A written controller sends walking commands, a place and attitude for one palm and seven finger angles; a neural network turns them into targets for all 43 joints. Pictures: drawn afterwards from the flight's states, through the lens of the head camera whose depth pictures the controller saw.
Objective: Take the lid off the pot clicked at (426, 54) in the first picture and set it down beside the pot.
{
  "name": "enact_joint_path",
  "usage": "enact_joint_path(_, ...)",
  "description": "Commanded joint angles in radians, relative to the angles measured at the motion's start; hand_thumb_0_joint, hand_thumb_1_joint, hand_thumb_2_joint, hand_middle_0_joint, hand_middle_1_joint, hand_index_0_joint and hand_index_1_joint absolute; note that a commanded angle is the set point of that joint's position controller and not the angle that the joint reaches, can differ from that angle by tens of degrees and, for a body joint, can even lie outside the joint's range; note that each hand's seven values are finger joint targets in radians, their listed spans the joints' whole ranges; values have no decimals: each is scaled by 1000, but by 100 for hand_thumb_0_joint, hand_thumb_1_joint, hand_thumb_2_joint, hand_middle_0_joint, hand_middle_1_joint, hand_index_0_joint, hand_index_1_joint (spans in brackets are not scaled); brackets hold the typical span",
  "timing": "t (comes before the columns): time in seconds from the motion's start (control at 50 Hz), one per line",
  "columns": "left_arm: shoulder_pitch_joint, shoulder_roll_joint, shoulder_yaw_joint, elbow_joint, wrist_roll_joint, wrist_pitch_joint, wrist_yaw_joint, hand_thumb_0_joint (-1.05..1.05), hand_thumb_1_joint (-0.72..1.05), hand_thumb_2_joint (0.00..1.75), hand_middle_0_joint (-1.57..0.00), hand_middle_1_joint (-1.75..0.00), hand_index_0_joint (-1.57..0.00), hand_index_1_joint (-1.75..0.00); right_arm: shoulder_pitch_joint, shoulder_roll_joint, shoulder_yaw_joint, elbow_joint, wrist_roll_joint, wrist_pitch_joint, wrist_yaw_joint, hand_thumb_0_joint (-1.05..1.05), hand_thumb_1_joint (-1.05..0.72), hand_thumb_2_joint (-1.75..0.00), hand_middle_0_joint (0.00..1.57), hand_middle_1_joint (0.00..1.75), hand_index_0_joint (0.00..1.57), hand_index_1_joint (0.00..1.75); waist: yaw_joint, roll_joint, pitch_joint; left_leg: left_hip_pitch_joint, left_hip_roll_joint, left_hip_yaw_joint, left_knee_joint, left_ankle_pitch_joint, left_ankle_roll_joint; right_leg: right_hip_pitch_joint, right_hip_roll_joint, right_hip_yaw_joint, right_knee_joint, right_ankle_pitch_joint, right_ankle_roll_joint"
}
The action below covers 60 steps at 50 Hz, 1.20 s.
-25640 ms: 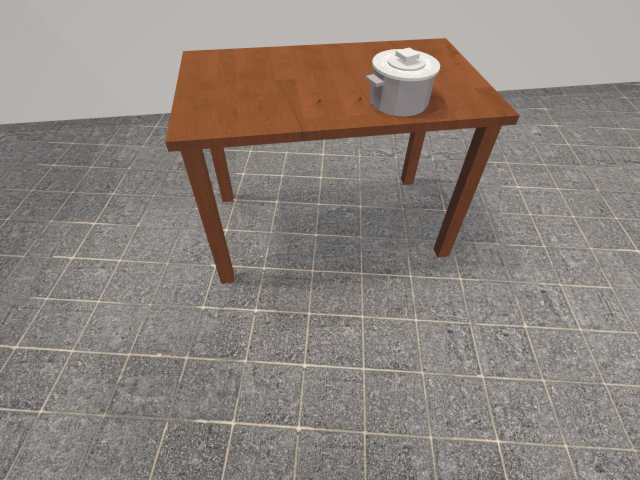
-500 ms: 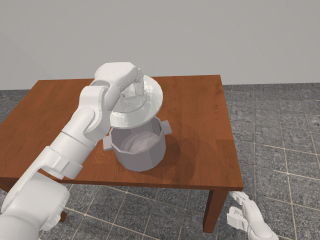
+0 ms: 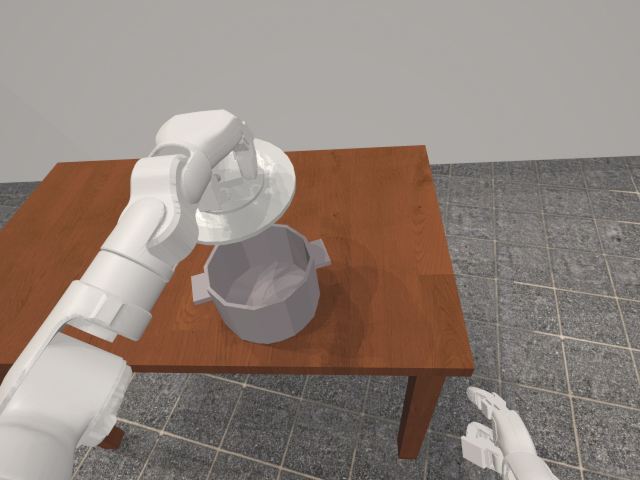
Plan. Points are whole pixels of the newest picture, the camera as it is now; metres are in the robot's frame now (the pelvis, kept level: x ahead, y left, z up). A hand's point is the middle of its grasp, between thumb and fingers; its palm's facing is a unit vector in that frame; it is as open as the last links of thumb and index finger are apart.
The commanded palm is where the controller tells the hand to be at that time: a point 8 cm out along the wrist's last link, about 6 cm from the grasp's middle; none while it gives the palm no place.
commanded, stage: move the lid sideways beside the pot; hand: left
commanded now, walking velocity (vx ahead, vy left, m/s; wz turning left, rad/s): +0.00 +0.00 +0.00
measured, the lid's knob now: (221, 172) +0.45 +0.15 +0.17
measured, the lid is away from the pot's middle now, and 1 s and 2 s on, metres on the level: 0.03 0.14 0.24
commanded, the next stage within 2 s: lower the lid onto the table in 1.88 s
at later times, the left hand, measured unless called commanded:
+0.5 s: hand (155, 193) +0.41 +0.22 +0.18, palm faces -0.21 -0.04 -0.98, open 6.8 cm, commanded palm +0.38 +0.22 +0.26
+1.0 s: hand (124, 188) +0.41 +0.26 +0.18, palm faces -0.22 -0.02 -0.98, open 6.8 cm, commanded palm +0.39 +0.27 +0.26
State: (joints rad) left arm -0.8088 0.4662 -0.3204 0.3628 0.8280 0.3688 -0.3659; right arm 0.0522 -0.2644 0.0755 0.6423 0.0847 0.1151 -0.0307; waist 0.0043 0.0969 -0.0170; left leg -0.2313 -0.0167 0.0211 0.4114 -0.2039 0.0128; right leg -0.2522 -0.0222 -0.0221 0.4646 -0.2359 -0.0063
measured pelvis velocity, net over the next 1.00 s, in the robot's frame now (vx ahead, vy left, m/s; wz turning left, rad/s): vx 0.00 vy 0.03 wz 0.03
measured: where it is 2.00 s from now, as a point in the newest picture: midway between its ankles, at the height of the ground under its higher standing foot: outside the picture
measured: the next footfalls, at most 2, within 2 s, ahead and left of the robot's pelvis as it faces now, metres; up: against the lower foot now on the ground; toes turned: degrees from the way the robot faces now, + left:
none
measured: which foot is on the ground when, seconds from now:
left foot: down 0.00-1.00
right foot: down 0.00-1.00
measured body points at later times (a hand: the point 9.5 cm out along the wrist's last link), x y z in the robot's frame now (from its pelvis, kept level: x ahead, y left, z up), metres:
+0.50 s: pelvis +0.00 +0.02 +0.00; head +0.03 -0.02 +0.45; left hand +0.41 +0.22 +0.23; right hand +0.21 -0.20 -0.10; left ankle +0.01 +0.12 -0.74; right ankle +0.00 -0.11 -0.74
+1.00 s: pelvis +0.00 +0.03 +0.00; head +0.04 +0.00 +0.45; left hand +0.42 +0.26 +0.24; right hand +0.18 -0.20 -0.12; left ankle +0.01 +0.12 -0.74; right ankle +0.00 -0.11 -0.74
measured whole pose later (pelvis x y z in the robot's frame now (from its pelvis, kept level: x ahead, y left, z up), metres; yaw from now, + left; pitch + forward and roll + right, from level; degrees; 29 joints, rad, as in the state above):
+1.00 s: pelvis +0.00 +0.03 +0.00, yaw +2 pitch +3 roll +0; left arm -0.76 0.65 -0.17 0.37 0.84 0.19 -0.49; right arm 0.14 -0.29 0.05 0.62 0.09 0.11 -0.02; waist 0.00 0.08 0.01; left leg -0.26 -0.05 0.00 0.41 -0.20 0.05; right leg -0.24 -0.05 -0.04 0.39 -0.20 0.03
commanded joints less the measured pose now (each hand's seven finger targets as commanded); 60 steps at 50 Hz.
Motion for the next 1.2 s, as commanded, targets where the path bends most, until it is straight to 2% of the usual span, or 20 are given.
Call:
enact_joint_path(0.0, -454, 278, 206, -232, 58, 4, 35, 0, 41, 127, -85, -87, -105, -92, -179, -90, -38, -200, 8, -45, -2, 0, -90, -90, 20, 30, 20, 30, 30, -144, -424, 90, 1, -14, -6, 245, 47, 220, -22, 20, -20, 392, -17)
enact_joint_path(0.06, -464, 268, 187, -282, 50, -4, 9, 0, 41, 127, -85, -87, -105, -92, -169, -94, -43, -207, 10, -42, 1, 0, -90, -90, 20, 30, 20, 30, 13, -128, -440, 112, -4, -12, 4, 264, 52, 215, -18, 16, -23, 411, -15)
enact_joint_path(0.14, -540, 353, 239, -334, 45, -20, -6, 0, 41, 127, -85, -87, -105, -92, -158, -105, -48, -196, 11, -48, -9, 0, -90, -90, 20, 30, 20, 30, -1, -68, -422, 134, -9, -28, 9, 253, 55, 181, -14, 11, -32, 389, -21)
enact_joint_path(0.16, -549, 332, 216, -309, 49, -22, -11, 0, 41, 127, -85, -87, -105, -92, -141, -97, -43, -193, 11, -54, -12, 0, -90, -90, 20, 30, 20, 30, -5, -78, -424, 134, -11, -28, 7, 256, 56, 180, -10, 9, -31, 382, -18)
enact_joint_path(0.24, -540, 457, 317, -295, 43, -44, -22, 0, 41, 127, -85, -87, -105, -92, -122, -122, -52, -177, 6, -60, -18, 0, -90, -90, 20, 30, 20, 30, 6, -60, -450, 143, -12, -45, 9, 271, 56, 204, -14, 9, -33, 400, -25)
enact_joint_path(0.26, -557, 425, 289, -345, 49, -58, -28, 0, 41, 127, -85, -87, -105, -92, -121, -102, -45, -189, 5, -65, -17, 0, -90, -90, 20, 30, 20, 30, 10, -61, -496, 166, -13, -43, 6, 327, 56, 228, -11, 9, -24, 429, -21)
enact_joint_path(0.36, -473, 335, 225, -252, 37, -69, -50, 0, 41, 127, -85, -87, -105, -92, -115, -107, -50, -181, 9, -53, -3, 0, -90, -90, 20, 30, 20, 30, -6, -75, -402, 163, -3, -51, 0, 307, 46, 147, -4, -15, -44, 360, -24)
enact_joint_path(0.44, -480, 382, 252, -222, 32, -78, -57, 0, 41, 127, -85, -87, -105, -92, -111, -131, -54, -178, 8, -42, -6, 0, -90, -90, 20, 30, 20, 30, -13, -64, -367, 143, -7, -56, -6, 247, 47, 122, -8, -21, -57, 316, -32)
enact_joint_path(0.56, -573, 480, 324, -308, 56, -127, -44, 0, 41, 127, -85, -87, -105, -92, -77, -115, -52, -187, -2, -56, -11, 0, -90, -90, 20, 30, 20, 30, 0, -25, -504, 214, 2, -74, -9, 360, 47, 176, 0, -15, -47, 341, -30)
enact_joint_path(0.58, -579, 442, 295, -290, 57, -133, -48, 0, 41, 127, -85, -87, -105, -92, -78, -115, -53, -183, -3, -58, -11, 0, -90, -90, 20, 30, 20, 30, -7, -13, -475, 221, 3, -75, -1, 364, 46, 146, -2, -21, -52, 345, -33)
enact_joint_path(0.64, -506, 473, 330, -203, 37, -135, -47, 0, 41, 127, -85, -87, -105, -92, -54, -139, -62, -171, 1, -51, -8, 0, -90, -90, 20, 30, 20, 30, -10, -36, -412, 188, 8, -75, -9, 336, 43, 125, -4, -27, -67, 319, -37)
enact_joint_path(0.7, -516, 407, 275, -164, 47, -131, -55, 0, 41, 127, -85, -87, -105, -92, -50, -127, -58, -168, 6, -45, -4, 0, -90, -90, 20, 30, 20, 30, -12, -53, -379, 179, 10, -75, -22, 303, 39, 95, 2, -40, -71, 274, -35)
enact_joint_path(0.74, -504, 465, 316, -186, 44, -140, -50, 0, 41, 127, -85, -87, -105, -92, -51, -144, -66, -177, 3, -47, -3, 0, -90, -90, 20, 30, 20, 30, -10, -33, -395, 180, 6, -77, -14, 306, 42, 107, -3, -31, -73, 278, -40)
enact_joint_path(0.76, -532, 473, 317, -217, 57, -147, -51, 0, 41, 127, -85, -87, -105, -92, -43, -134, -60, -180, 3, -47, -2, 0, -90, -90, 20, 30, 20, 30, -3, -29, -448, 193, 6, -81, -22, 336, 40, 133, 3, -30, -64, 285, -36)
enact_joint_path(0.8, -529, 449, 303, -217, 56, -153, -56, 0, 41, 127, -85, -87, -105, -92, -49, -128, -62, -184, 3, -48, -1, 0, -90, -90, 20, 30, 20, 30, -7, -14, -444, 210, 6, -85, -13, 358, 40, 116, 1, -33, -65, 290, -37)
enact_joint_path(0.86, -550, 501, 341, -240, 53, -166, -54, 0, 41, 127, -85, -87, -105, -92, -25, -136, -68, -178, 1, -48, 0, 0, -90, -90, 20, 30, 20, 30, -10, -6, -470, 232, 12, -90, -11, 395, 40, 122, 5, -30, -70, 296, -34)
enact_joint_path(1.02, -481, 513, 356, -157, 55, -181, -66, 0, 41, 127, -85, -87, -105, -92, -20, -144, -67, -177, 9, -36, 0, 0, -90, -90, 20, 30, 20, 30, -4, -38, -397, 181, 9, -81, -12, 372, 40, 112, 0, -37, -77, 309, -35)
enact_joint_path(1.06, -488, 543, 377, -203, 53, -187, -63, 0, 41, 127, -85, -87, -105, -92, -19, -147, -71, -183, 6, -36, 3, 0, -90, -90, 20, 30, 20, 30, 0, -9, -439, 201, 9, -84, -9, 408, 40, 130, 2, -30, -74, 314, -34)
enact_joint_path(1.14, -475, 615, 424, -157, 44, -200, -69, 0, 41, 127, -85, -87, -105, -92, -16, -166, -75, -179, 6, -26, -5, 0, -90, -90, 20, 30, 20, 30, -9, -29, -416, 170, 2, -75, -5, 337, 46, 137, -5, -26, -84, 318, -38)
enact_joint_path(1.18, -529, 597, 399, -163, 59, -209, -78, 0, 41, 127, -85, -87, -105, -92, -21, -154, -68, -182, 9, -19, -8, 0, -90, -90, 20, 30, 20, 30, -10, -35, -423, 169, 1, -78, -9, 318, 47, 132, -1, -36, -82, 308, -34)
